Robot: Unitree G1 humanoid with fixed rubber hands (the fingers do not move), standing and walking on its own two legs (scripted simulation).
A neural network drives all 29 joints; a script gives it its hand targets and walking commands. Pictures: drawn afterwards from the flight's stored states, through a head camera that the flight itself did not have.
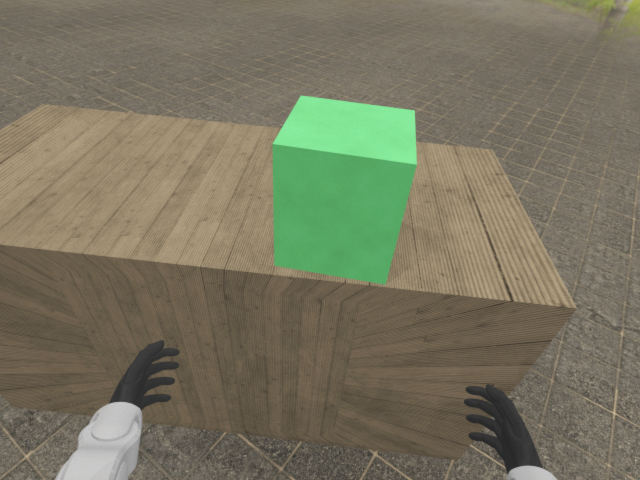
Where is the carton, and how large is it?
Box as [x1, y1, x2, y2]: [272, 96, 416, 284]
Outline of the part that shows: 300,96 272,144 274,265 385,284 416,165 414,110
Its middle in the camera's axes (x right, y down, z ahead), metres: +0.04 -0.10 +0.71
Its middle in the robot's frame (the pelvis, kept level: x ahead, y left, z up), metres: +0.58 -0.03 +0.08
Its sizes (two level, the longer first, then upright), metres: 0.210 0.200 0.250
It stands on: a pedestal, 0.72 m high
